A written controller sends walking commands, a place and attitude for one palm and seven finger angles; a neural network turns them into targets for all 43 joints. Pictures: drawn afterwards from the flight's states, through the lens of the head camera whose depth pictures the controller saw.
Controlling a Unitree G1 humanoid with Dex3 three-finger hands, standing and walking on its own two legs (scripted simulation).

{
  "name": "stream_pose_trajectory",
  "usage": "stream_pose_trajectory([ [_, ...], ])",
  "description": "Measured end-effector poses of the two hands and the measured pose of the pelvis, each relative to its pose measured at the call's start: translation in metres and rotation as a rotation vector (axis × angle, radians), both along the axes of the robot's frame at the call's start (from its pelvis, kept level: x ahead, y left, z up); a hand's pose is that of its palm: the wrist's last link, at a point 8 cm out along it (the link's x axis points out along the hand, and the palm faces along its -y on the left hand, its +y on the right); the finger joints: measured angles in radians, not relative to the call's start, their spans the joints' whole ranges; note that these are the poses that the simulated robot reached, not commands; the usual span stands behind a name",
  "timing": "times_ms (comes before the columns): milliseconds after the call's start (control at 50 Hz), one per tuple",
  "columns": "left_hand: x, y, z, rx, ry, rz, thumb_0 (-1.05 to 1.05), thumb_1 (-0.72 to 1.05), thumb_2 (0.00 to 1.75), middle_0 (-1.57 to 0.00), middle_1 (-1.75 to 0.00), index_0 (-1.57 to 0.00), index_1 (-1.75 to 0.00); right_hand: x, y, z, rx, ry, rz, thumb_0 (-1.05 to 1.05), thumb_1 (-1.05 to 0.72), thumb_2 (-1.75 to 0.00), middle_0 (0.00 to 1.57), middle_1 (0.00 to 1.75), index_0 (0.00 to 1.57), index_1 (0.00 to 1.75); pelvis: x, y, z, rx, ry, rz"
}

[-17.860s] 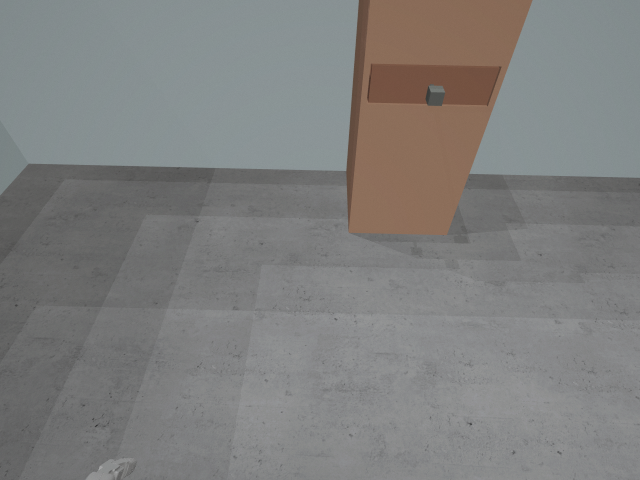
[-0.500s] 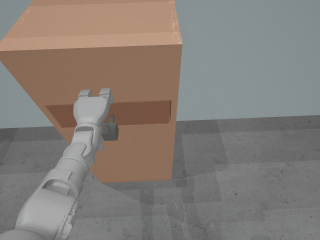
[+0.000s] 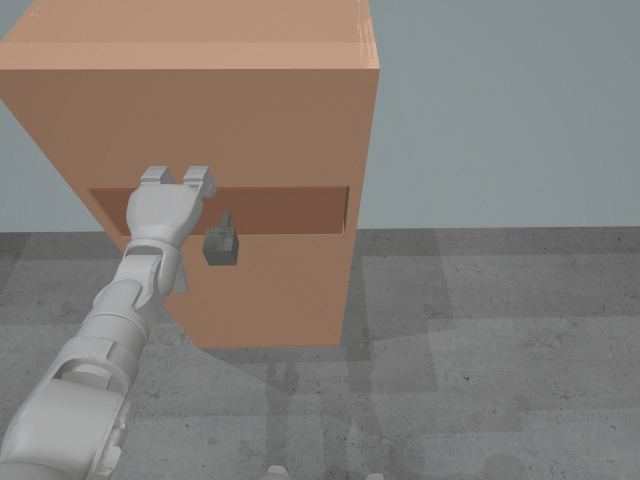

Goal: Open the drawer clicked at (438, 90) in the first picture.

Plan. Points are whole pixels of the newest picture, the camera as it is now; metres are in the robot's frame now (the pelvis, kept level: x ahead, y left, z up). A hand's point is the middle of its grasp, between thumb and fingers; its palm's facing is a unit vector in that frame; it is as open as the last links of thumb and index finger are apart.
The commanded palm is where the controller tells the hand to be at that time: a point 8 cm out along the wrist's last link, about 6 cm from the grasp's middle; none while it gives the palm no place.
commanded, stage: move the hooked fingers above the handle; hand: left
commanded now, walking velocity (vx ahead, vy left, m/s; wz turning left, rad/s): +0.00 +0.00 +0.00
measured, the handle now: (223, 235) +0.48 +0.16 -0.05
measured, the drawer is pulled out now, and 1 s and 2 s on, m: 0.00 0.00 0.00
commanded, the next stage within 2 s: lift the fingers back up to retry in 1.10 s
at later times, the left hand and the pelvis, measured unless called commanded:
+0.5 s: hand (187, 237) +0.44 +0.20 +0.01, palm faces +0.00 -0.05 -1.00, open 13.8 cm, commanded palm +0.42 +0.20 +0.08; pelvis +0.00 +0.01 +0.00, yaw -2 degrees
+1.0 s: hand (175, 235) +0.43 +0.21 +0.02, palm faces -0.01 -0.03 -1.00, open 13.8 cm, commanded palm +0.41 +0.20 +0.09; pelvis +0.01 +0.01 +0.01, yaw -3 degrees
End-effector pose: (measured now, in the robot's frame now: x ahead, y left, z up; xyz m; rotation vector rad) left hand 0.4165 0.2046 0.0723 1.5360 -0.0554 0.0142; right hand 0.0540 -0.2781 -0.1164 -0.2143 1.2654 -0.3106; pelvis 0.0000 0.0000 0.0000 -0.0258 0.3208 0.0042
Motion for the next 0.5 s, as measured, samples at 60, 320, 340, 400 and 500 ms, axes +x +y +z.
stream_pose_trajectory([
  [60, 0.006, -0.004, 0.003, -0.001, -0.022, 0.044, -0.01, -0.49, 0.30, -0.36, -1.24, -0.35, -1.24, 0.001, 0.009, -0.004, 0.032, 0.002, -0.002, 0.00, -0.91, -0.90, 0.20, 0.30, 0.19, 0.30, 0.001, 0.003, -0.001, -0.002, 0.004, -0.003],
  [320, 0.002, -0.016, 0.003, 0.000, 0.156, 0.064, -0.01, -0.49, 0.30, -0.33, -1.21, -0.32, -1.23, 0.000, 0.038, 0.009, 0.090, -0.047, -0.030, 0.00, -0.90, -0.90, 0.20, 0.30, 0.20, 0.30, 0.001, 0.008, 0.012, 0.004, -0.055, -0.027],
  [340, 0.001, -0.017, 0.000, -0.007, 0.162, 0.043, -0.01, -0.49, 0.30, -0.33, -1.21, -0.32, -1.22, -0.001, 0.037, 0.010, 0.083, -0.049, -0.030, 0.00, -0.90, -0.90, 0.20, 0.30, 0.20, 0.30, 0.000, 0.008, 0.012, 0.003, -0.054, -0.027],
  [400, -0.004, -0.018, -0.007, -0.030, 0.148, -0.014, 0.00, -0.49, 0.30, -0.32, -1.21, -0.32, -1.21, -0.004, 0.033, 0.011, 0.056, -0.047, -0.028, 0.00, -0.90, -0.90, 0.20, 0.30, 0.20, 0.30, -0.001, 0.010, 0.010, 0.001, -0.046, -0.030],
  [500, -0.003, -0.006, -0.009, -0.017, 0.042, -0.023, 0.00, -0.49, 0.30, -0.32, -1.21, -0.32, -1.21, -0.010, 0.024, 0.005, 0.025, -0.019, -0.019, 0.00, -0.90, -0.90, 0.20, 0.30, 0.20, 0.30, -0.004, 0.012, 0.003, -0.001, -0.014, -0.028],
])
